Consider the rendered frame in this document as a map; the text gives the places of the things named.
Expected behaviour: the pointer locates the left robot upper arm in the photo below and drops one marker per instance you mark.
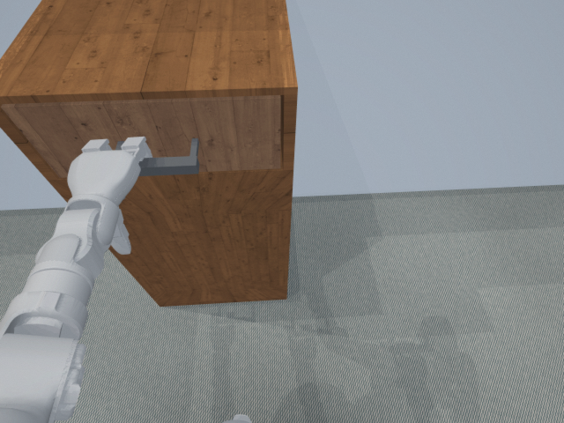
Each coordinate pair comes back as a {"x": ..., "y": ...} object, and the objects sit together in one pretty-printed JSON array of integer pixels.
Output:
[{"x": 40, "y": 378}]

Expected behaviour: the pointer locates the handle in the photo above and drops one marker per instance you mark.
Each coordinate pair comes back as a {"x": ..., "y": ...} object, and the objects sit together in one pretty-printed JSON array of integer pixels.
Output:
[{"x": 170, "y": 165}]

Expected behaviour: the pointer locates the left robot hand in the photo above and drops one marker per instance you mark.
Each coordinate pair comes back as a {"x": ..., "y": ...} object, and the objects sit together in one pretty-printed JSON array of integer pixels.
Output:
[{"x": 108, "y": 173}]

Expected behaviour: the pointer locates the drawer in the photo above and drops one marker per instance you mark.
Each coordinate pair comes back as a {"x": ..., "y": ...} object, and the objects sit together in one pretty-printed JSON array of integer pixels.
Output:
[{"x": 234, "y": 133}]

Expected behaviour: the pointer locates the robot left forearm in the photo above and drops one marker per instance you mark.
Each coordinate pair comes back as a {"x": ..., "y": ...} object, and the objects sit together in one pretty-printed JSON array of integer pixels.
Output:
[{"x": 54, "y": 299}]

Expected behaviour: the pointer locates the cabinet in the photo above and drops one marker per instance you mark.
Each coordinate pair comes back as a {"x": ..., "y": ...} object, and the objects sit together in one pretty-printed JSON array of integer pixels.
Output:
[{"x": 211, "y": 237}]

